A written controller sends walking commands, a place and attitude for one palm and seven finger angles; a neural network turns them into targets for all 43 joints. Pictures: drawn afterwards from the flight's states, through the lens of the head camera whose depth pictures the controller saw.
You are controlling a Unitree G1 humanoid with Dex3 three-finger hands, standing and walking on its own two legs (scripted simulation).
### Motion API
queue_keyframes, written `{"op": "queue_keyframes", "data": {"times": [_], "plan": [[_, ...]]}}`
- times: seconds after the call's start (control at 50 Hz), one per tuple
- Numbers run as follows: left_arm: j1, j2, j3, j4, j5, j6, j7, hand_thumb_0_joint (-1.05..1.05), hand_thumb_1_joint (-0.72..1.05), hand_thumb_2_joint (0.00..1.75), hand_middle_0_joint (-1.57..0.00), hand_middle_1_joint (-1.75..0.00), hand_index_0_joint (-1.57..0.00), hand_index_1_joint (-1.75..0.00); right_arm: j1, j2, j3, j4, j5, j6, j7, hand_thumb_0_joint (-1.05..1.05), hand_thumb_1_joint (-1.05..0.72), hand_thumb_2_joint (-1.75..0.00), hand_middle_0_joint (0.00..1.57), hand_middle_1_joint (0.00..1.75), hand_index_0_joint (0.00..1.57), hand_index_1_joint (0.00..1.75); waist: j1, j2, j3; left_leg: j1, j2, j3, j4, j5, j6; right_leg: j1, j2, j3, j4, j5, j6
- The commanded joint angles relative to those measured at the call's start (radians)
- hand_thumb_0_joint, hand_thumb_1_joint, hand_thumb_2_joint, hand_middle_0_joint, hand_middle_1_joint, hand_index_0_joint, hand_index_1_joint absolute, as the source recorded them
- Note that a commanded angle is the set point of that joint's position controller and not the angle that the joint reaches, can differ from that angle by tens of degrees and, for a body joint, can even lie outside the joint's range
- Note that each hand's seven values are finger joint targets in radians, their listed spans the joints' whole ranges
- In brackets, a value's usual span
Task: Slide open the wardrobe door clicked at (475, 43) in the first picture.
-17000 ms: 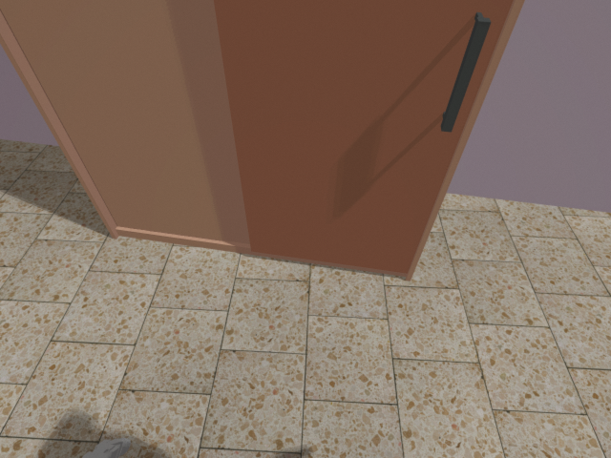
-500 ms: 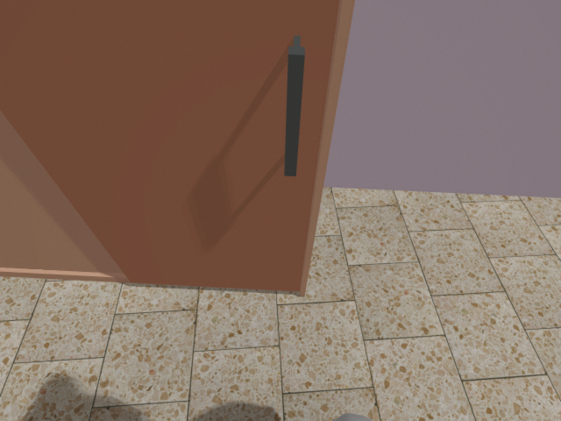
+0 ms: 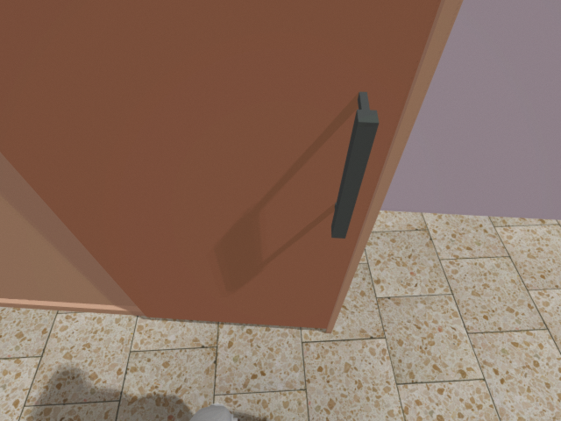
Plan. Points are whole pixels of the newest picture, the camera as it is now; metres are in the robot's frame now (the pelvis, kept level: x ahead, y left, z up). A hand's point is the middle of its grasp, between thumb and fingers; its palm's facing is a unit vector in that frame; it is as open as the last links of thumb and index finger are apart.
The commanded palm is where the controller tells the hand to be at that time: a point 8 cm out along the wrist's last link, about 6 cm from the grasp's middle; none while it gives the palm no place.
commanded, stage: come to a stop and stand still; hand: right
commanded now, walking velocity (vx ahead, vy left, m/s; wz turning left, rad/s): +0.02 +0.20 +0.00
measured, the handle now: (349, 174) +0.45 -0.07 +0.09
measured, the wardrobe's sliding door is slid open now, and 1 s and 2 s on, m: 0.00 0.00 0.00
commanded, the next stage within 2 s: look again from close up in 1.58 s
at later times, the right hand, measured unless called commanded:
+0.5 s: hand out of the picture +0.11 -0.13 -0.17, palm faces +0.07 +0.97 -0.23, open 7.3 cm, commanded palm none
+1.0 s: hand out of the picture +0.03 -0.11 -0.18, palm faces +0.08 +0.98 -0.17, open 7.3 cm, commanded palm none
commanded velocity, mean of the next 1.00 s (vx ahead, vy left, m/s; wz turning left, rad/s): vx -0.07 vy -0.06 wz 0.00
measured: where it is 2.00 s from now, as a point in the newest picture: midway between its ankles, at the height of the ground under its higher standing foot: outside the picture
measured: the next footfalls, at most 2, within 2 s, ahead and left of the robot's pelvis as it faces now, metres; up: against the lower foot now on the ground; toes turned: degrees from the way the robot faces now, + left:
left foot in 0.04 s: +0.10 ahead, +0.18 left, +0.00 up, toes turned +6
right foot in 0.30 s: +0.11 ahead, -0.03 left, +0.00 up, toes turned -7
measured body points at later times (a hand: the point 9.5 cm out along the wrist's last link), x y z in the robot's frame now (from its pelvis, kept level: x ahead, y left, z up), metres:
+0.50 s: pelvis +0.05 +0.06 +0.00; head +0.11 +0.06 +0.45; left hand +0.15 +0.29 -0.15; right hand +0.10 -0.18 -0.15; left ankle +0.01 +0.19 -0.68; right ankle +0.07 -0.03 -0.73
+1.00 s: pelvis +0.01 +0.07 +0.01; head +0.03 +0.05 +0.45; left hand +0.05 +0.30 -0.14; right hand +0.02 -0.16 -0.16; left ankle +0.02 +0.20 -0.73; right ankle +0.01 -0.04 -0.73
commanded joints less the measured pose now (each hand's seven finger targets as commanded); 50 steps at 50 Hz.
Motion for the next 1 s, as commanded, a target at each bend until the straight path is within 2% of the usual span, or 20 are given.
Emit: {"op": "queue_keyframes", "data": {"times": [0.0,0.02,0.04,0.06,0.12,0.24,0.28,0.32,0.38,0.48,0.54,0.58,0.6,0.62,0.68,0.78,0.82,0.86,0.92,0.98], "plan": [[0.044,0.129,0.038,-0.061,-0.001,0.004,0.008,0.00,0.90,0.90,-0.20,-0.30,-0.20,-0.30,0.240,-0.137,-0.030,0.017,-0.003,-0.024,-0.006,0.00,-0.90,-0.90,0.20,0.30,0.20,0.30,-0.074,0.112,-0.109,0.397,0.021,-0.045,-0.325,0.094,0.040,-0.203,-0.001,-0.011,0.197,-0.091,-0.049],[0.023,0.043,0.015,-0.099,-0.009,0.007,0.008,0.00,0.90,0.90,-0.20,-0.30,-0.20,-0.30,0.249,-0.230,-0.045,0.017,-0.012,-0.023,-0.020,0.00,-0.90,-0.90,0.20,0.30,0.20,0.30,-0.088,0.404,-0.109,0.430,0.233,-0.314,-0.380,0.266,0.148,-0.376,0.114,-0.053,0.461,-0.406,-0.020],[0.000,0.063,0.010,-0.115,-0.014,0.014,0.021,0.00,0.90,0.90,-0.20,-0.30,-0.20,-0.30,0.244,-0.204,-0.033,-0.001,-0.008,-0.017,-0.032,0.00,-0.90,-0.90,0.20,0.30,0.20,0.30,-0.103,0.324,-0.145,0.369,0.252,-0.322,-0.384,0.302,0.230,-0.345,0.085,0.061,0.587,-0.390,-0.043],[0.004,0.067,0.013,-0.105,-0.017,0.014,0.024,0.00,0.90,0.90,-0.20,-0.30,-0.20,-0.30,0.184,-0.192,-0.037,-0.003,-0.008,-0.019,-0.037,0.00,-0.90,-0.90,0.20,0.30,0.20,0.30,-0.071,0.336,-0.142,0.373,0.230,-0.323,-0.378,0.304,0.248,-0.369,0.075,0.074,0.659,-0.354,-0.045],[0.044,0.037,-0.013,-0.058,-0.022,0.010,0.006,0.00,0.90,0.90,-0.20,-0.30,-0.20,-0.30,0.062,-0.103,0.000,-0.015,-0.003,-0.036,-0.060,0.00,-0.90,-0.90,0.20,0.30,0.20,0.30,-0.006,0.132,-0.109,0.259,0.180,-0.137,-0.289,0.545,0.216,-0.197,0.051,0.086,0.469,-0.223,-0.030],[0.084,0.050,-0.016,-0.036,-0.023,0.021,0.007,0.00,0.90,0.90,-0.20,-0.30,-0.20,-0.30,0.075,-0.149,-0.013,0.010,0.016,-0.026,-0.074,0.00,-0.90,-0.90,0.20,0.30,0.20,0.30,-0.015,0.135,-0.107,0.321,0.200,-0.150,-0.168,0.776,0.190,-0.014,0.105,0.034,-0.030,0.052,-0.024],[0.075,0.115,0.002,-0.053,-0.016,0.023,0.010,0.00,0.90,0.90,-0.20,-0.30,-0.20,-0.30,0.079,-0.116,-0.013,-0.003,0.023,-0.014,-0.070,0.00,-0.90,-0.90,0.20,0.30,0.20,0.30,-0.020,-0.020,-0.136,0.167,0.101,-0.056,-0.101,0.509,0.100,0.181,-0.026,0.128,-0.054,0.634,-0.083],[0.075,0.151,0.010,-0.063,-0.019,0.026,0.016,0.00,0.90,0.90,-0.20,-0.30,-0.20,-0.30,0.036,-0.082,0.001,-0.023,0.022,-0.002,-0.081,0.00,-0.90,-0.90,0.20,0.30,0.20,0.30,0.006,-0.302,-0.117,0.074,-0.070,0.022,0.157,-0.228,0.021,0.197,-0.172,0.285,-0.157,1.062,-0.236],[-0.017,0.149,0.013,-0.099,-0.008,0.034,0.024,0.00,0.90,0.90,-0.20,-0.30,-0.20,-0.30,0.030,-0.062,-0.004,-0.009,0.019,0.013,-0.077,0.00,-0.90,-0.90,0.20,0.30,0.20,0.30,-0.020,-0.141,-0.097,-0.018,-0.086,-0.082,0.363,-0.348,0.031,0.197,-0.166,0.250,-0.121,0.911,-0.303],[-0.024,0.146,0.024,-0.108,-0.006,0.032,0.016,0.00,0.90,0.90,-0.20,-0.30,-0.20,-0.30,0.056,-0.028,0.004,-0.015,0.015,0.008,-0.070,0.00,-0.90,-0.90,0.20,0.30,0.20,0.30,-0.023,-0.105,-0.136,0.090,-0.076,-0.042,0.103,-0.239,0.024,0.193,-0.124,0.202,-0.125,0.729,-0.256],[-0.016,0.131,0.021,-0.098,-0.019,0.030,0.004,0.00,0.90,0.90,-0.20,-0.30,-0.20,-0.30,0.130,-0.046,0.010,0.004,0.009,-0.009,-0.071,0.00,-0.90,-0.90,0.20,0.30,0.20,0.30,-0.047,-0.039,-0.169,0.269,-0.065,-0.018,-0.281,0.080,0.011,0.144,-0.054,0.161,-0.039,0.479,-0.169],[0.018,0.041,0.007,-0.113,-0.029,0.026,-0.007,0.00,0.90,0.90,-0.20,-0.30,-0.20,-0.30,0.085,-0.159,-0.001,-0.008,-0.001,-0.029,-0.076,0.00,-0.90,-0.90,0.20,0.30,0.20,0.30,-0.013,0.253,-0.111,0.346,0.216,-0.306,-0.336,0.545,0.122,-0.085,0.120,0.044,0.100,-0.020,-0.049],[-0.037,0.038,0.004,-0.123,-0.023,0.040,-0.003,0.00,0.90,0.90,-0.20,-0.30,-0.20,-0.30,0.103,-0.167,0.002,-0.009,0.002,-0.028,-0.074,0.00,-0.90,-0.90,0.20,0.30,0.20,0.30,-0.045,0.215,-0.090,0.290,0.290,-0.333,-0.333,0.692,0.214,-0.096,0.143,0.080,0.221,-0.255,-0.037],[-0.062,0.036,0.004,-0.117,-0.018,0.053,0.002,0.00,0.90,0.90,-0.20,-0.30,-0.20,-0.30,0.098,-0.153,0.002,0.001,0.000,-0.032,-0.075,0.00,-0.90,-0.90,0.20,0.30,0.20,0.30,-0.041,0.275,-0.078,0.261,0.259,-0.325,-0.327,0.710,0.234,-0.117,0.130,0.122,0.318,-0.288,-0.039],[-0.030,0.044,-0.001,-0.075,-0.027,0.048,-0.001,0.00,0.90,0.90,-0.20,-0.30,-0.20,-0.30,0.034,-0.119,0.012,-0.009,0.004,-0.034,-0.074,0.00,-0.90,-0.90,0.20,0.30,0.20,0.30,-0.009,0.184,-0.062,0.303,0.173,-0.209,-0.291,0.734,0.227,-0.137,0.122,0.112,0.386,-0.204,-0.026],[-0.007,0.022,-0.020,-0.042,-0.032,0.031,-0.002,0.00,0.90,0.90,-0.20,-0.30,-0.20,-0.30,0.060,-0.143,0.010,0.019,0.008,-0.033,-0.068,0.00,-0.90,-0.90,0.20,0.30,0.20,0.30,-0.022,0.158,-0.066,0.289,0.129,-0.180,-0.295,0.530,0.199,-0.010,0.122,0.059,0.076,-0.101,-0.015],[0.061,0.024,-0.026,-0.008,-0.029,0.019,0.002,0.00,0.90,0.90,-0.20,-0.30,-0.20,-0.30,0.042,-0.132,0.014,0.029,0.019,-0.029,-0.068,0.00,-0.90,-0.90,0.20,0.30,0.20,0.30,0.003,0.124,-0.078,0.225,0.097,-0.164,-0.264,0.376,0.142,0.133,0.109,0.066,-0.136,0.079,-0.024],[0.045,0.085,-0.026,-0.006,-0.020,0.002,0.008,0.00,0.90,0.90,-0.20,-0.30,-0.20,-0.30,0.067,-0.073,0.023,0.032,0.027,-0.021,-0.061,0.00,-0.90,-0.90,0.20,0.30,0.20,0.30,-0.033,-0.048,-0.076,0.189,0.001,-0.097,-0.260,0.140,0.058,0.147,-0.023,0.185,-0.175,0.302,-0.079],[0.021,0.076,-0.038,0.008,-0.023,-0.003,0.009,0.00,0.90,0.90,-0.20,-0.30,-0.20,-0.30,0.051,-0.066,0.028,0.065,0.023,-0.012,-0.060,0.00,-0.90,-0.90,0.20,0.30,0.20,0.30,-0.040,-0.133,-0.034,0.292,-0.023,-0.059,-0.283,0.030,0.030,0.008,-0.017,0.199,-0.255,0.142,-0.088],[0.045,0.065,-0.039,0.020,-0.023,-0.004,0.010,0.00,0.90,0.90,-0.20,-0.30,-0.20,-0.30,0.083,-0.058,0.036,0.101,0.019,-0.015,-0.056,0.00,-0.90,-0.90,0.20,0.30,0.20,0.30,-0.042,-0.053,-0.010,0.298,-0.014,-0.071,-0.325,0.048,0.036,-0.002,0.011,0.187,-0.274,0.027,-0.077]]}}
